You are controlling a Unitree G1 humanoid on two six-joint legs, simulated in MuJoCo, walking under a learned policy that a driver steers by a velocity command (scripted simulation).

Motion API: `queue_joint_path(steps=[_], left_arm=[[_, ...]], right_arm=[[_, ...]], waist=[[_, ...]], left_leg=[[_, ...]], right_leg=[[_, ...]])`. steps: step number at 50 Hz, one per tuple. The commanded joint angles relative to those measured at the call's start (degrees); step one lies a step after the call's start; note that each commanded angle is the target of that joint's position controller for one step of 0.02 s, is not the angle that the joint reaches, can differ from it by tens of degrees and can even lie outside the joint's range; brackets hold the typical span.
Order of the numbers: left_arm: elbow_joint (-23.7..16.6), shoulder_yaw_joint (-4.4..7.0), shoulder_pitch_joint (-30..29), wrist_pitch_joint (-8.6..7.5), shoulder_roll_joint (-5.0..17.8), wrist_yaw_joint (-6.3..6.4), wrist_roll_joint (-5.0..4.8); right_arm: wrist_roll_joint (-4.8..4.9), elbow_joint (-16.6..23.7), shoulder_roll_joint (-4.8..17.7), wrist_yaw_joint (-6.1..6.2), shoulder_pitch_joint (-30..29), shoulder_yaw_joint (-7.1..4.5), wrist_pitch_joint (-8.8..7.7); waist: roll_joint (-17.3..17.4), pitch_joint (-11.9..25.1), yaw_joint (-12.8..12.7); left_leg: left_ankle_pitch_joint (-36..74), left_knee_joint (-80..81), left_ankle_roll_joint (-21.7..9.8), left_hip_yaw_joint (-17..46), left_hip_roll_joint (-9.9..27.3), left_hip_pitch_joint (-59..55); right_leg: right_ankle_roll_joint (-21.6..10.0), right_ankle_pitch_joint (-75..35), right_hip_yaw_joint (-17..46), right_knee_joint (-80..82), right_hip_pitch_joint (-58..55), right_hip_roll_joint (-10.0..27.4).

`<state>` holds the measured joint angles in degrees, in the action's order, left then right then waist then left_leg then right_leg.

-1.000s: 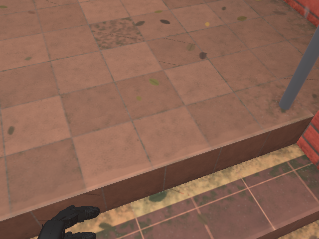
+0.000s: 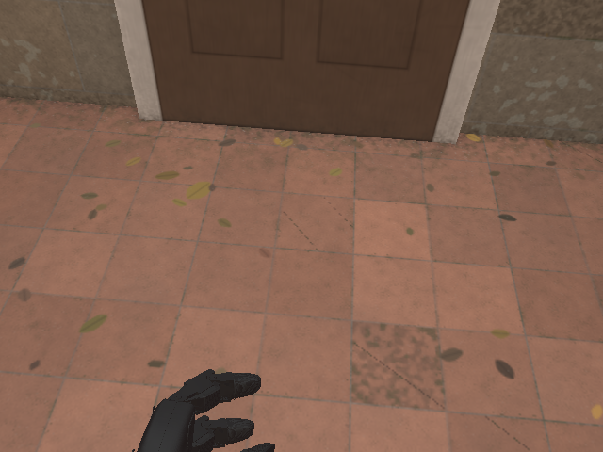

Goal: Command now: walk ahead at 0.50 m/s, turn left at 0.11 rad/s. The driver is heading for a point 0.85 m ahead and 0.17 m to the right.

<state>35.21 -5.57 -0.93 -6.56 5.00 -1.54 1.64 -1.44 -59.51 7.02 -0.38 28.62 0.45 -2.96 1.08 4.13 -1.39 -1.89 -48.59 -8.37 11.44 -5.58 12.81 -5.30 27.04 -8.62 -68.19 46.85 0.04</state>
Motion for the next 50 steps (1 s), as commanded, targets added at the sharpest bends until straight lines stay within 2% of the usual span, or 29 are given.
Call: queue_joint_path(steps=[1,2,3,4,6,7,8,10,12,14,16,18,19,20,21,22,24,27,35,39,41,43,44,45,46,47,48,49,50], left_arm=[[12.0,5.26,22.5,2.71,6.0,2.26,-1.24],[14.1,4.04,19.8,2.16,0.6,1.77,-1.4],[16.3,3.6,16.6,1.6,-1.9,1.38,-0.89],[17.7,2.97,15.1,1.09,-4.9,0.74,-0.07],[18.4,3.37,14.2,0.64,-3.0,-1.04,-0.17],[17.2,3.64,11.6,0.58,-0.4,-1.11,-0.8],[16.9,4.08,11.3,0.48,2.4,-0.82,-1.29],[15.2,5.34,14.1,-0.36,9.2,0.29,-1.49],[15.2,7.56,19.3,-0.52,14.4,1.44,-3.22],[15.4,8.31,25.3,0.36,15.4,2.14,-3.95],[14.8,9.05,27.6,1.64,16.3,2.21,-4.06],[13.8,9.2,27.4,2.66,15.6,2.26,-3.48],[12.4,8.84,25.3,2.51,13.7,1.94,-2.53],[9.7,7.66,22.6,2.01,9.2,1.75,-1.39],[6.6,6.66,24.7,0.55,4.9,1.69,-2.32],[7.0,7.5,24.8,0.0,8.5,1.56,-3.28],[5.4,8.66,18.2,1.01,11.0,1.31,-3.22],[3.6,9.38,17.5,2.7,10.5,1.29,-3.7],[-2.3,8.29,6.3,4.05,9.4,-0.65,-2.93],[-5.2,8.34,0.0,4.36,9.9,-1.89,-3.4],[-6.1,9.25,0.5,4.52,11.7,-2.16,-2.97],[-4.0,11.53,11.3,4.72,15.2,-2.01,-2.48],[-1.5,13.69,21.0,5.01,19.6,-0.98,-2.31],[-0.7,14.62,25.6,5.16,25.0,0.49,-2.41],[-1.7,13.77,26.4,4.21,24.8,0.24,-2.52],[-1.0,12.6,26.5,3.8,20.1,-0.04,-1.86],[-0.6,12.0,23.3,3.46,18.2,0.05,-1.9],[-0.9,11.33,18.4,3.15,16.5,-0.02,-1.93],[-0.7,10.76,15.8,2.56,14.4,-0.3,-1.42]], right_arm=[[-0.02,13.5,0.0,-4.91,-12.2,-0.96,-4.05],[0.25,19.5,-1.0,-5.2,-19.5,0.46,-3.43],[0.3,21.3,-0.7,-4.96,-20.1,0.89,-2.83],[1.1,20.8,-1.7,-4.41,-16.1,1.6,-1.93],[2.49,19.9,-2.7,-3.52,-11.1,3.15,-1.9],[1.95,20.8,-0.7,-2.94,-11.8,3.39,-2.1],[0.12,22.7,1.0,-2.29,-15.2,3.58,-2.17],[-1.04,24.7,3.8,-0.51,-20.3,2.96,-2.21],[0.98,25.5,5.4,-0.03,-25.9,2.21,-2.14],[3.39,26.0,6.7,-0.15,-31.0,1.42,-1.94],[3.8,25.4,8.3,-0.47,-31.3,0.11,-2.22],[3.91,23.6,10.7,-0.18,-26.4,-1.69,-3.18],[3.13,21.9,13.1,0.08,-19.1,-2.99,-3.79],[1.74,20.2,16.7,0.5,-7.6,-4.11,-4.09],[0.46,20.0,20.8,1.05,-4.8,-5.16,-3.29],[0.55,19.8,17.6,1.52,-5.1,-4.88,-3.36],[1.45,20.2,11.3,1.47,-12.6,-3.26,-3.49],[0.91,18.1,7.5,0.64,-16.4,-2.55,-3.94],[0.28,15.3,15.3,2.02,-12.2,-5.21,-3.55],[1.71,13.8,17.8,1.82,-8.7,-6.21,-2.38],[2.23,13.3,19.1,1.68,-8.4,-6.65,-1.75],[2.67,13.4,20.5,1.99,-9.9,-7.16,-1.09],[2.29,14.2,19.0,2.25,-9.3,-6.72,-1.31],[-0.2,16.5,12.1,1.83,-7.4,-4.56,-2.13],[0.91,17.2,10.9,1.09,-3.7,-3.25,-4.16],[3.52,17.6,14.9,0.65,-9.4,-4.67,-5.01],[4.13,18.6,13.9,0.81,-12.8,-4.27,-5.17],[3.04,18.5,13.3,1.37,-14.3,-4.21,-4.9],[2.36,18.3,13.7,1.48,-14.2,-4.68,-4.1]], waist=[[-15.9,4.8,-5.4],[-4.7,-2.9,-1.8],[1.5,-7.7,2.9],[3.4,-7.9,6.0],[2.6,-7.6,9.0],[1.9,-8.2,10.5],[1.2,-7.9,10.2],[-3.1,-2.7,7.3],[-6.4,-0.6,3.0],[-6.3,-3.3,-0.6],[-7.4,-4.2,-1.3],[-8.1,-2.8,0.9],[-7.1,1.9,4.1],[-0.5,11.4,8.7],[17.8,13.6,6.9],[16.0,12.4,6.9],[6.0,3.3,4.4],[6.3,-2.9,0.7],[1.0,-5.9,3.1],[1.7,-8.3,5.7],[3.5,-7.2,4.5],[4.9,-1.0,-2.3],[2.8,4.4,-6.4],[-10.6,8.8,-4.8],[-16.1,21.2,-3.2],[-8.5,18.0,-5.7],[-7.8,10.7,-4.4],[-2.6,6.7,-1.7],[-3.5,4.1,0.5]], left_leg=[[-13.1,-72.0,1.3,6.0,-4.6,41.0],[-15.1,-74.8,-0.3,3.7,-1.9,44.5],[-14.4,-71.6,-2.6,1.5,0.9,44.6],[-13.2,-70.5,-3.3,1.7,1.9,43.0],[-10.5,-61.1,-2.8,0.3,4.6,42.5],[-7.5,-48.4,-0.9,-3.2,7.6,40.1],[-2.7,-38.8,1.2,-8.0,9.3,36.6],[3.0,-23.6,5.3,-12.8,10.5,23.3],[0.5,-7.7,8.2,-13.3,10.4,14.9],[-4.6,6.1,10.7,-12.3,9.0,17.1],[-5.0,16.6,11.3,-11.5,7.5,16.4],[-7.7,23.9,9.6,-11.1,5.9,8.8],[-7.1,22.4,7.6,-9.1,8.4,-3.2],[-11.4,21.4,3.7,2.1,20.4,-19.8],[-19.3,29.1,-3.6,25.3,30.7,-32.3],[-28.6,32.5,-6.7,33.7,32.1,-29.2],[-22.2,33.2,-3.8,15.8,27.5,-14.7],[-9.4,37.3,-1.5,-0.1,21.3,-3.5],[3.1,37.9,-0.9,-15.1,21.4,-4.2],[5.3,36.3,0.6,-18.3,22.7,-10.2],[21.6,31.3,1.9,-20.4,22.8,-13.5],[38.2,15.8,4.1,-23.8,20.5,-13.3],[32.9,2.2,6.2,-24.4,18.1,-4.2],[-8.3,-18.8,8.8,-24.2,12.3,17.6],[-31.1,-33.1,9.9,-11.4,4.9,29.0],[-26.1,-36.7,9.4,-6.7,8.2,34.4],[-21.4,-35.3,8.6,-8.1,10.7,36.0],[-16.8,-31.5,8.2,-8.0,13.3,33.3],[-14.3,-28.1,7.9,-7.4,14.7,29.6]], right_leg=[[-17.3,9.6,66.5,50.4,-39.2,18.6],[-13.0,11.7,54.2,46.9,-30.0,16.0],[-8.8,7.9,42.1,44.3,-22.0,12.8],[-6.0,2.9,33.1,43.4,-18.4,9.5],[-4.9,-8.3,21.3,45.0,-16.3,6.5],[-5.4,-10.0,17.6,47.3,-13.4,4.9],[-6.1,-12.5,15.0,49.7,-10.6,3.4],[-6.2,-21.0,15.0,55.4,-8.0,3.1],[-6.3,-20.4,15.4,58.2,-14.2,4.2],[-6.8,-16.2,19.6,56.9,-25.4,7.7],[-6.7,-12.1,24.6,53.7,-33.5,10.8],[-5.1,-13.0,25.7,46.1,-35.4,9.1],[-3.8,-17.0,23.9,37.0,-30.4,6.3],[-1.8,-10.8,18.6,18.8,-20.0,2.0],[1.4,1.5,12.0,2.7,1.1,-3.5],[2.5,-0.4,15.6,-10.5,7.3,0.1],[3.3,-9.4,14.6,-17.0,7.1,4.6],[4.2,-14.0,15.0,-11.5,1.6,7.0],[4.6,-25.7,11.3,12.9,-0.7,7.9],[2.3,-22.4,6.4,24.2,-4.1,6.2],[0.0,-18.1,3.3,28.1,-9.6,2.7],[-3.1,-18.2,0.2,33.5,-25.4,-3.0],[-5.3,-21.7,3.3,34.7,-42.0,-3.7],[-10.4,-25.7,26.5,35.9,-60.2,11.5],[-19.8,-15.9,56.0,48.1,-69.6,22.4],[-15.9,-14.6,50.3,49.9,-66.9,20.9],[-13.3,-17.9,40.3,48.7,-58.0,19.5],[-10.9,-22.4,33.5,48.8,-48.5,17.0],[-9.9,-25.9,28.3,50.2,-41.3,15.1]])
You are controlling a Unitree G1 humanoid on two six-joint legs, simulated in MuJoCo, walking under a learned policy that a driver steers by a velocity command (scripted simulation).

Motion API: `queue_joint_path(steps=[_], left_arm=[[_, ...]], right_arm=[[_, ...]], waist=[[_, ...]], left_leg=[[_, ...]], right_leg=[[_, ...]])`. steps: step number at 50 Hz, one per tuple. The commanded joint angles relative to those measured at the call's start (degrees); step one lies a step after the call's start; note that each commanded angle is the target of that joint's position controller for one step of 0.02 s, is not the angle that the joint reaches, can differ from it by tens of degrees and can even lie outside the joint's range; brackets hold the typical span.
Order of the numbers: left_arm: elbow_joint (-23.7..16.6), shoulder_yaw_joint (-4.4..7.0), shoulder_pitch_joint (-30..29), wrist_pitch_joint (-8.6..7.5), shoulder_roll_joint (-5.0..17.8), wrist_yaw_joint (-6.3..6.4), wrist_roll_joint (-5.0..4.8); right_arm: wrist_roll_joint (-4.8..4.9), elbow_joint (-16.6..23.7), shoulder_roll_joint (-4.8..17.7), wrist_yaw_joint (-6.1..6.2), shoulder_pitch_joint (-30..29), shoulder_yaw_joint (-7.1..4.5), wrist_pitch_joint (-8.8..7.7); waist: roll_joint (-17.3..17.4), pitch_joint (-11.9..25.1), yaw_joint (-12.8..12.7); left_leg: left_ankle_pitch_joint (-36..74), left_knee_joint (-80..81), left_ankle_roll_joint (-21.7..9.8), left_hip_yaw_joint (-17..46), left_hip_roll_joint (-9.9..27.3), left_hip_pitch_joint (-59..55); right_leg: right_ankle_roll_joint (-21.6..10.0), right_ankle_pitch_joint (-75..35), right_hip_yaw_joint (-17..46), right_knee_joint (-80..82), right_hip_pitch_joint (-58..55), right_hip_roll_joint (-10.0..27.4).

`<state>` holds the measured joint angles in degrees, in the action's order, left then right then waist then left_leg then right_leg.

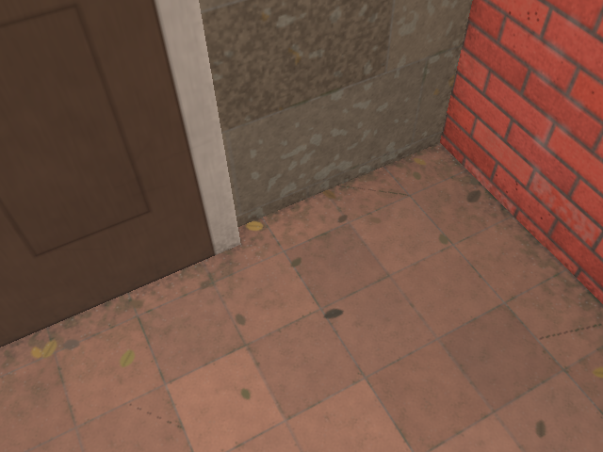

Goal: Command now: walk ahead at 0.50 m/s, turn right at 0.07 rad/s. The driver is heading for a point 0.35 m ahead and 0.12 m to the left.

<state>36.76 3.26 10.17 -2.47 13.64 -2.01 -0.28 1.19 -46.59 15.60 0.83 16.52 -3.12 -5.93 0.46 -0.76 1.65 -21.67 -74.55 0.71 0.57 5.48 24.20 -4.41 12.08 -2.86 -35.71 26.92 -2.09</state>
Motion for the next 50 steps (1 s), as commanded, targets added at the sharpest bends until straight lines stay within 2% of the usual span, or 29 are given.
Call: queue_joint_path(steps=[1,3,5,9,12,14,15,17,19,20,21,22,23,24,25,26,27,29,30,33,36,38,39,40,41,42,45,47,50], left_arm=[[-1.9,1.62,3.3,-2.13,4.6,0.02,1.03],[-0.1,1.75,3.2,-3.5,4.9,-0.04,1.18],[1.4,2.05,4.3,-4.01,5.8,0.65,1.59],[3.2,2.02,5.5,-3.91,6.1,2.07,1.37],[3.8,2.19,3.5,-3.74,7.5,3.23,1.84],[5.1,2.38,5.3,-2.95,7.9,3.73,0.98],[5.5,2.41,5.4,-2.68,8.4,3.77,1.1],[5.7,2.89,3.7,-2.03,9.5,3.94,0.34],[5.2,3.12,1.1,-1.48,10.0,4.18,-0.72],[5.4,2.84,3.6,-1.73,9.1,3.89,-0.33],[3.4,1.68,3.5,-2.96,5.8,3.48,1.77],[4.8,-0.76,10.4,-3.51,0.5,2.07,1.97],[7.4,0.42,9.2,-3.25,6.3,1.21,0.44],[5.8,0.45,4.2,-2.77,7.4,0.98,-0.63],[5.4,-0.01,0.7,-1.98,6.3,1.48,0.05],[4.9,-0.11,-1.6,-1.0,5.9,2.13,0.94],[4.6,-0.3,-0.9,0.09,5.2,2.48,1.0],[5.4,-0.82,1.5,0.99,3.6,3.5,1.16],[6.0,-1.29,2.5,1.36,2.5,3.84,1.88],[6.1,-1.59,0.6,2.14,2.9,4.39,2.25],[6.9,-1.69,-0.1,2.32,2.8,4.39,2.2],[6.9,-1.42,0.6,1.72,4.1,4.24,2.88],[6.4,-1.41,0.8,1.45,5.6,4.31,3.25],[6.9,-1.35,-1.3,1.54,7.0,4.18,2.85],[7.7,-1.67,-1.7,1.22,4.6,3.55,2.32],[8.1,-2.38,-2.9,0.59,2.8,3.12,2.51],[9.2,-2.44,-3.6,-0.86,3.2,2.53,2.16],[10.5,-2.54,-1.1,-1.01,3.3,2.47,1.95],[11.7,-2.57,0.3,-0.84,3.7,2.43,1.93]], right_arm=[[-0.17,4.6,4.8,0.12,0.1,-1.34,0.0],[0.02,3.5,3.1,0.15,1.7,-1.22,1.79],[-0.04,4.0,2.8,0.4,-1.0,-1.37,2.46],[-0.28,4.6,2.6,0.02,-5.7,-1.61,2.34],[-1.41,6.5,1.2,-1.2,-11.1,-0.94,2.13],[-1.61,8.0,0.0,-1.7,-13.2,-0.41,2.05],[-1.68,9.0,0.1,-2.32,-13.6,-0.48,2.04],[-2.1,10.0,1.9,-3.0,-11.7,-1.13,2.14],[-2.66,8.9,4.7,-3.01,-4.5,-2.29,2.24],[-2.9,7.8,7.7,-2.18,-0.1,-3.3,2.42],[-4.54,7.6,12.2,-0.69,6.0,-4.16,3.06],[-5.75,7.2,11.8,-0.02,5.2,-2.83,3.01],[-3.81,7.5,9.3,-0.31,6.8,-2.71,3.52],[-2.14,7.9,8.6,-0.2,3.6,-2.56,4.17],[-1.82,8.7,5.0,-0.08,-0.9,-1.31,4.99],[-1.9,9.2,3.0,0.2,-5.0,-0.39,5.51],[-2.67,9.2,3.6,0.38,-7.3,-0.35,5.94],[-3.62,9.0,5.1,0.68,-8.9,-0.79,6.23],[-3.26,9.0,4.3,0.79,-8.4,-0.48,6.11],[-2.6,7.7,4.1,1.35,-8.3,-0.39,5.84],[-2.61,6.6,2.7,1.34,-9.3,0.17,6.28],[-2.32,4.7,1.0,1.27,-6.2,0.6,6.04],[-2.54,4.1,0.4,1.3,-5.3,0.66,5.76],[-2.73,3.9,0.3,1.3,-2.3,0.45,5.71],[-2.99,3.9,1.4,1.57,-4.7,0.16,5.81],[-2.86,4.1,1.8,1.81,-6.0,-0.06,6.06],[-3.08,2.7,1.8,1.99,-5.5,-0.03,6.55],[-2.88,1.5,1.2,1.54,-5.2,0.13,6.23],[-2.61,0.0,1.2,1.13,-5.4,0.12,5.96]], waist=[[-4.2,8.0,-0.5],[-4.0,6.3,0.8],[-3.0,3.5,0.3],[-3.9,1.6,-1.2],[-4.0,-1.0,-2.6],[-3.7,-0.8,-4.5],[-4.2,-0.8,-4.2],[-5.7,0.7,-2.7],[-5.8,5.0,1.4],[-2.4,8.7,2.3],[6.3,15.5,3.3],[18.2,23.9,-1.2],[9.8,29.7,2.8],[6.9,23.2,2.6],[0.3,17.3,1.5],[-0.7,13.0,-0.4],[1.8,11.0,-2.7],[5.6,9.8,-4.2],[6.5,11.5,-4.2],[6.6,12.2,-3.2],[6.9,6.9,-3.5],[5.7,2.2,-3.5],[3.2,-0.1,-2.7],[-3.4,-0.6,0.6],[-6.4,-1.4,-0.4],[-7.9,-1.7,-0.1],[-7.5,-0.6,0.0],[-4.0,1.0,-1.1],[-1.9,1.9,-1.9]], left_leg=[[7.3,-0.7,-1.5,4.3,4.4,15.2],[9.4,1.7,-1.3,4.7,4.2,14.4],[13.2,5.1,-0.8,6.1,3.3,17.3],[23.9,17.6,-0.3,7.1,1.1,20.4],[28.7,29.9,-0.3,1.7,0.0,14.6],[27.2,34.3,-0.7,-0.2,-0.7,14.0],[26.3,36.2,-1.2,-0.2,-0.9,12.7],[20.8,39.1,-2.8,-1.1,-2.6,10.3],[21.0,46.8,-4.9,-3.5,-6.2,1.5],[33.7,50.0,-6.2,-2.3,-6.7,-7.9],[66.1,41.9,-11.3,8.8,3.2,-27.7],[81.6,43.5,-23.8,28.5,18.1,-41.7],[69.7,46.2,-23.7,27.9,15.6,-40.7],[58.5,47.7,-21.2,22.3,13.3,-38.0],[51.4,49.8,-18.5,18.8,11.1,-29.5],[46.2,52.4,-16.9,16.2,9.7,-20.0],[42.9,54.7,-15.8,13.8,8.2,-11.8],[40.6,56.8,-15.3,9.6,5.8,-5.0],[39.1,56.6,-14.9,8.5,5.3,-6.2],[24.6,57.5,-13.6,8.3,5.3,-4.9],[0.5,58.8,-10.2,9.0,3.5,0.1],[-10.3,58.3,-5.6,8.9,0.8,3.1],[-9.8,55.2,-3.2,8.0,-1.0,3.9],[-3.4,54.9,-1.5,4.7,-3.6,-0.2],[2.8,51.7,-0.4,2.6,-4.6,-8.2],[6.5,49.7,-0.6,2.9,-4.3,-11.9],[10.6,49.1,-1.9,3.7,-3.4,-12.1],[12.8,49.6,-1.9,3.6,-3.2,-11.8],[15.2,49.6,-1.2,3.4,-3.1,-11.7]], right_leg=[[-10.2,-10.8,19.4,19.8,-17.3,15.9],[-10.1,-12.0,15.1,22.9,-13.8,15.5],[-8.9,-16.2,10.3,24.8,-13.1,15.2],[-6.2,-19.1,3.1,25.9,-17.3,13.9],[-4.5,-28.4,-2.8,25.8,-16.8,12.7],[-4.5,-33.7,-3.4,22.5,-21.3,13.9],[-4.7,-35.6,-2.9,21.7,-22.4,14.8],[-4.1,-42.0,-2.2,16.8,-26.3,15.8],[-1.5,-49.4,-2.8,6.7,-29.2,13.9],[1.1,-43.0,-4.3,-2.8,-27.5,9.8],[3.9,-18.8,-4.4,-19.5,-11.4,5.3],[7.2,28.9,2.6,-38.0,5.3,-1.6],[7.5,28.8,10.1,-42.8,5.6,0.7],[7.1,25.5,8.2,-42.5,11.7,2.8],[7.2,21.7,7.1,-38.7,11.6,5.1],[7.5,18.7,7.3,-33.9,7.8,6.7],[7.8,16.8,6.5,-29.7,1.9,7.0],[8.3,15.6,4.5,-21.6,-4.1,5.9],[8.8,14.5,4.5,-18.2,-6.0,5.1],[9.0,7.9,4.8,-11.0,-10.5,5.5],[7.6,2.2,3.5,-0.5,-15.5,4.4],[5.7,1.0,3.9,6.8,-18.0,4.6],[4.1,-0.5,7.9,9.6,-17.4,8.2],[1.6,7.8,10.0,11.4,-11.2,9.8],[1.1,17.1,10.1,14.8,-3.3,8.3],[2.3,17.8,9.7,16.6,-0.8,7.6],[4.2,9.2,8.0,15.5,-4.9,6.1],[3.9,4.6,7.4,14.3,-8.9,5.7],[3.1,-0.7,6.9,13.5,-12.1,5.4]])
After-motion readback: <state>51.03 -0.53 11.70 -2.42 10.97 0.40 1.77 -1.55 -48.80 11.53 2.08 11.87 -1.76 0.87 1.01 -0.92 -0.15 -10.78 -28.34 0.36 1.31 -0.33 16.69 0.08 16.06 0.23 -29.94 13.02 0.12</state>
